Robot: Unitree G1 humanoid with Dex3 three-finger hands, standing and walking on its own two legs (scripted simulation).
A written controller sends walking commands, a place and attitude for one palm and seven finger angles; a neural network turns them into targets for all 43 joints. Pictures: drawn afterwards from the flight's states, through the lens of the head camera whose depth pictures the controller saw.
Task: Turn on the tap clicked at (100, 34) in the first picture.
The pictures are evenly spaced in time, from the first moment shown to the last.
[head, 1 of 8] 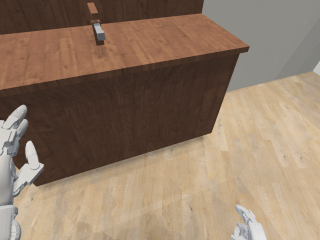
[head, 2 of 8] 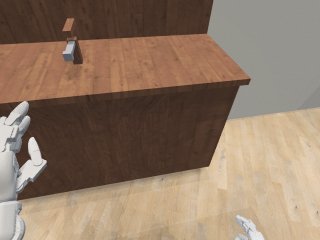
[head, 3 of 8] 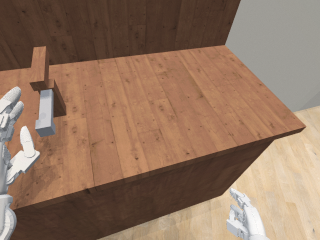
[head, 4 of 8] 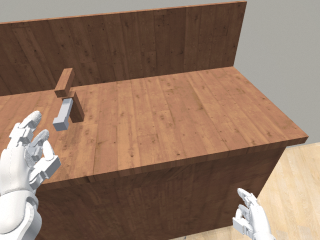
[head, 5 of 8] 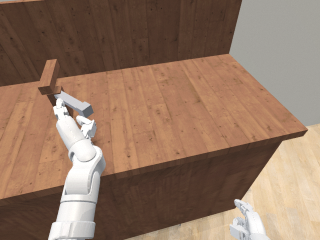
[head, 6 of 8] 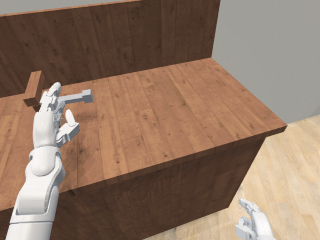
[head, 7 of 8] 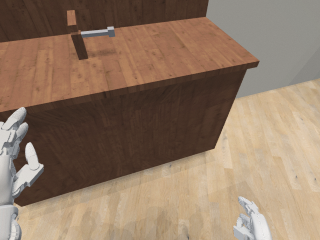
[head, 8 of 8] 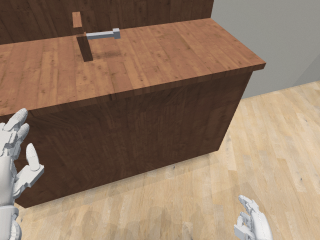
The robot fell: no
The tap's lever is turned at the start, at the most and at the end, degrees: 0 87 86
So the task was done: yes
